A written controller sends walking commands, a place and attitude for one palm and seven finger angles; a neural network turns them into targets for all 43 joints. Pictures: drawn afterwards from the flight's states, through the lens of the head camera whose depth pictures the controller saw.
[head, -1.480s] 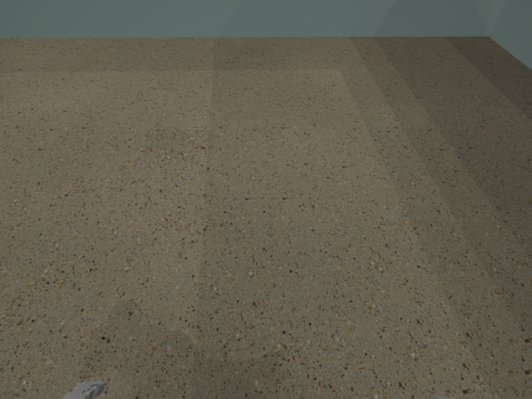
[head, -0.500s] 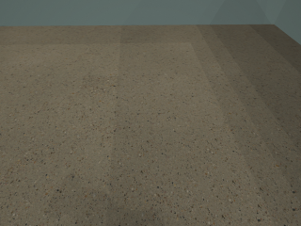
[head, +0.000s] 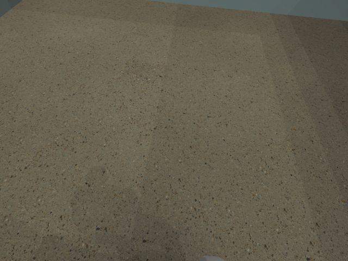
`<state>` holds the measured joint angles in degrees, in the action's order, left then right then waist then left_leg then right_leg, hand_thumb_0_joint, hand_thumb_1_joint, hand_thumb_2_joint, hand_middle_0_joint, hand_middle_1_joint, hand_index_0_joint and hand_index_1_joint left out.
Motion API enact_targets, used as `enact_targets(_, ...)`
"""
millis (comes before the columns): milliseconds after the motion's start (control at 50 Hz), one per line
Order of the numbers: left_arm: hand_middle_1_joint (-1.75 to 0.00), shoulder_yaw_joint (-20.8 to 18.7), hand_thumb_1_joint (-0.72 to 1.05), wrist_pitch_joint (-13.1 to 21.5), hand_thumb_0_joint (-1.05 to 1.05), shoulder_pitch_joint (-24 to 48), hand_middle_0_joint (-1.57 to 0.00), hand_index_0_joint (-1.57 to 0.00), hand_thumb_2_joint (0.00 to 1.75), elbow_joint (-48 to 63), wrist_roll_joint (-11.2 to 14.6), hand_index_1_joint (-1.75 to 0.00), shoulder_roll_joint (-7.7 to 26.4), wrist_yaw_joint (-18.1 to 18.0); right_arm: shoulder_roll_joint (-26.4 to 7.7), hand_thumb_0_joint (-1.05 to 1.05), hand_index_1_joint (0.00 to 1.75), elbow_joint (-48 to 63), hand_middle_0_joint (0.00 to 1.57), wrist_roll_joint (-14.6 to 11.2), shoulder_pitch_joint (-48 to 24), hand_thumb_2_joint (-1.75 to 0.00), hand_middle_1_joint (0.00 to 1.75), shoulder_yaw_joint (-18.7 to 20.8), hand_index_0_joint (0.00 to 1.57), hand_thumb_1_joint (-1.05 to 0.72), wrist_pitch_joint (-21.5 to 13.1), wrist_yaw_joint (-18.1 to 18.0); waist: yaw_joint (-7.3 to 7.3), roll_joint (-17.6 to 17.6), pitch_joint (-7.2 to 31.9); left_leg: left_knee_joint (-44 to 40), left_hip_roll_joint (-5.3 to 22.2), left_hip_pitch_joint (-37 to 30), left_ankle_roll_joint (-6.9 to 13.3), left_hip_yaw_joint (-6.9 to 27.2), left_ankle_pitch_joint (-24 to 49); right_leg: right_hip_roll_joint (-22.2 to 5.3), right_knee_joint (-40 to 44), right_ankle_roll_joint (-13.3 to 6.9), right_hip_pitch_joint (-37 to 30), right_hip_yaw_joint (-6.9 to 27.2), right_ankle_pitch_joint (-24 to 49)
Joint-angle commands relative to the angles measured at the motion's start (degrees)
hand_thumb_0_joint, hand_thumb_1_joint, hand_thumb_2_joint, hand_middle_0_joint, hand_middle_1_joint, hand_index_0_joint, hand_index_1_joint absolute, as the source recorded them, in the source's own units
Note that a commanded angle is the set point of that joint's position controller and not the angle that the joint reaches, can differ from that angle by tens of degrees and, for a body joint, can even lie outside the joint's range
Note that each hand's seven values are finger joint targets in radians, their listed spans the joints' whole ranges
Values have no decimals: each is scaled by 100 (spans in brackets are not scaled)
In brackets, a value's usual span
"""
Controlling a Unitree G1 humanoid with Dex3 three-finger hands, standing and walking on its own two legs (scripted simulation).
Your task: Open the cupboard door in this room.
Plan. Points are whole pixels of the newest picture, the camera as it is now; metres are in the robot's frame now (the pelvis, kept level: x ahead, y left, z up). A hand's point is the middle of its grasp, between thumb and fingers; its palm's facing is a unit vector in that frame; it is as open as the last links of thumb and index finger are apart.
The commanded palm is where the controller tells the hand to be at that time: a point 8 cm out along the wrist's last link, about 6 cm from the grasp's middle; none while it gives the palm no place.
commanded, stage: turn or walk to find it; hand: left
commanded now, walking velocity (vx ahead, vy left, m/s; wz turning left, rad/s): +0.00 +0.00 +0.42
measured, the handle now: out of the picture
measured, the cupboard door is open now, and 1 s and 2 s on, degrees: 0 0 0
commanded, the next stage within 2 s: none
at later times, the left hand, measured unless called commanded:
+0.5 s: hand out of the picture -0.05 +0.18 -0.18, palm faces +0.27 -0.93 -0.25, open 7.4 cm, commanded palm none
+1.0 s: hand out of the picture -0.05 +0.17 -0.15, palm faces +0.47 -0.83 -0.29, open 7.4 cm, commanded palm none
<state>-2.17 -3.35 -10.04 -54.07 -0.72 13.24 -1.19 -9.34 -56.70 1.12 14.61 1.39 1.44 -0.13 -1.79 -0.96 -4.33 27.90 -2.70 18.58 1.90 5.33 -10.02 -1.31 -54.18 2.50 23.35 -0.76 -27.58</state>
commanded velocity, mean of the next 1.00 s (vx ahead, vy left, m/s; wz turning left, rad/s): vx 0.00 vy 0.00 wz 0.42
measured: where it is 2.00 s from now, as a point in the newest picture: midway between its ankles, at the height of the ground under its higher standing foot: outside the picture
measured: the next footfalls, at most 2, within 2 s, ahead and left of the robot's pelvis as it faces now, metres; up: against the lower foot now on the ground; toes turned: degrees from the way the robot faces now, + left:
right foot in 0.16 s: +0.01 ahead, -0.15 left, +0.00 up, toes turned +5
left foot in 0.52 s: -0.04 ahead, +0.11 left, +0.00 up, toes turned +20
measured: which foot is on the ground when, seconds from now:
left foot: down 0.00-0.16, up 0.18-0.50, down 0.52-0.88, up 0.90-1.00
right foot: up 0.00-0.14, down 0.16-0.54, up 0.56-0.86, down 0.88-1.00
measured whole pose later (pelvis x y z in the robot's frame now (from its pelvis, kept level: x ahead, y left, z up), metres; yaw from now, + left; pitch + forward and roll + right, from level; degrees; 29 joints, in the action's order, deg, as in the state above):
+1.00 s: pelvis -0.03 -0.05 -0.01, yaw +28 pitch -1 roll +1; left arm -2.0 -0.8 -13.0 -50.5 -1.5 10.6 -1.2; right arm -13.7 -54.8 1.2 10.8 4.5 4.1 1.0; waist -0.3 2.3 -3.5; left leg 61.1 -1.8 26.2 -1.1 2.9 -24.4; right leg -3.4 -33.5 -1.5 15.0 -6.4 -17.5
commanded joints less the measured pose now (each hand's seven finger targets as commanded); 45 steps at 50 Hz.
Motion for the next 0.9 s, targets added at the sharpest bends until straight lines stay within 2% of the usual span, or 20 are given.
enact_targets(0,-30,-119,90,179,0,9,-20,-20,90,520,35,-30,341,-42,-1385,0,30,370,20,29,251,-90,30,432,20,-90,-40,-118,-46,1036,898,-819,1380,-1011,905,1862,1347,59,702,25,-12,52,-58)
enact_targets(60,-30,-151,90,177,0,-343,-20,-20,90,473,57,-30,329,-57,-1388,0,30,470,20,40,103,-90,30,477,20,-90,20,-78,82,1049,877,-847,1133,-563,711,1922,858,222,1688,-30,-723,-16,281)
enact_targets(100,-30,-205,90,217,0,-841,-20,-20,90,343,42,-30,477,-88,-1300,0,30,578,20,-5,-106,-90,30,494,20,-90,54,-36,323,847,876,-582,791,233,362,1685,56,139,3055,-71,-1858,-53,1163)
enact_targets(120,-30,-288,90,263,0,-1038,-20,-20,90,342,-33,-30,841,-119,-1014,0,30,668,20,-49,-113,-90,30,472,20,-90,80,-1,397,-56,820,376,304,1199,5,1091,-935,-783,3728,-355,-2513,785,699)
enact_targets(140,-30,-366,90,288,0,-833,-20,-20,90,463,-117,-30,1336,-135,-669,0,30,841,20,-26,-92,-90,30,434,20,-90,70,-2,389,-1693,443,1986,-390,2159,-408,-78,-1871,-2342,4287,-969,-2263,2465,313)
enact_targets(160,-30,-306,90,287,0,-532,-20,-20,90,648,-56,-30,1272,-152,-1063,0,30,845,20,47,-274,-90,30,514,20,-90,89,15,363,-1097,344,2979,-1,1744,-331,118,-1926,-2531,4289,-1154,-1150,2199,509)
enact_targets(220,-30,-204,90,365,0,218,-20,-20,90,735,-71,-30,833,-131,-923,0,30,549,20,17,-7,-90,30,499,20,-90,174,116,-110,-794,-88,4045,266,1437,-389,-150,-1072,-1612,3947,-966,-597,904,1490)
enact_targets(280,-30,-178,90,406,0,-254,-20,-20,90,595,-70,-30,796,-113,-837,0,30,529,20,-8,-162,-90,30,427,20,-90,163,109,72,-785,106,3760,309,1402,-515,-442,-1036,-1508,3577,-1008,-1215,400,2745)
enact_targets(400,-30,-289,90,353,0,-868,-20,-20,90,322,-138,-30,1123,-98,-730,0,30,701,20,-64,-874,-90,30,294,20,-90,101,110,443,-1040,245,1814,322,655,-472,-898,-1606,-1761,3030,-1103,-1651,217,4146)
enact_targets(460,-30,-329,90,318,0,-797,-20,-20,90,285,-87,-30,1217,-91,-838,0,30,585,20,-60,-448,-90,30,274,20,-90,10,75,229,-907,685,175,219,-316,-383,-1100,-662,-1576,2245,-717,-1749,-167,4523)
enact_targets(480,-30,-316,90,295,0,-775,-20,-20,90,299,-35,-30,1124,-77,-1079,0,30,511,20,-39,-169,-90,30,316,20,-90,-44,73,57,-455,929,-560,439,-1187,-274,-876,344,-1421,1550,-438,-1292,-416,4060)
enact_targets(500,-30,-268,90,262,0,-832,-20,-20,90,452,1,-30,788,-40,-1652,0,30,537,20,5,28,-90,30,444,20,-90,-94,64,-11,1061,1173,-678,1781,-2262,227,712,2245,-773,398,-19,110,-793,1657)
enact_targets(520,-30,-167,90,244,0,-675,-20,-20,90,639,-50,-30,525,-41,-1935,0,30,470,20,-51,305,-90,30,502,20,-90,-52,39,-94,1714,1130,-538,2590,-2248,891,1344,4230,-453,-439,115,763,-527,-983)
enact_targets(540,-30,-157,90,167,0,-308,-20,-20,90,643,-34,-30,569,-78,-1808,0,30,338,20,-35,491,-90,30,499,20,-90,-86,-53,-263,1405,1275,-462,2486,-2153,1069,1326,4286,-455,-898,132,871,-108,-907)
enact_targets(620,-30,-220,90,156,0,-311,-20,-20,90,429,-4,-30,517,25,-1392,0,30,584,20,5,-422,-90,30,365,20,-90,-100,-105,111,1002,661,-576,1643,-1106,746,478,2789,-455,-853,158,539,-73,93)
enact_targets(760,-30,-199,90,166,0,-332,-20,-20,90,537,26,-30,364,25,-1460,0,30,661,20,45,-460,-90,30,430,20,-90,-33,-63,93,1056,562,-639,1529,-673,773,937,1800,-147,886,130,-257,-226,226)
enact_targets(820,-30,-227,90,262,0,-892,-20,-20,90,432,23,-30,440,0,-1415,0,30,733,20,12,-642,-90,30,457,20,-90,1,-31,368,846,681,-99,1257,-189,496,865,1362,-58,2393,111,-1296,-327,1258)
enact_targets(840,-30,-273,90,331,0,-1101,-20,-20,90,413,-22,-30,648,-24,-1223,0,30,773,20,-29,-606,-90,30,444,20,-90,0,-5,467,225,728,496,884,321,191,601,516,-407,3162,52,-1916,11,1686)
enact_targets(860,-30,-380,90,406,0,-1124,-20,-20,90,456,-125,-30,1232,-79,-757,0,30,888,20,-72,-399,-90,30,371,20,-90,-6,31,416,-1577,712,1883,-8,1414,-268,-295,-1377,-1992,3719,-497,-2385,1819,2131)
enact_targets(880,-30,-353,90,365,0,-1058,-20,-20,90,567,-75,-30,1408,-61,-903,0,30,958,20,-13,-486,-90,30,432,20,-90,33,17,499,-1494,696,2946,24,1357,-293,-142,-2402,-2605,3799,-1030,-1722,2024,2304)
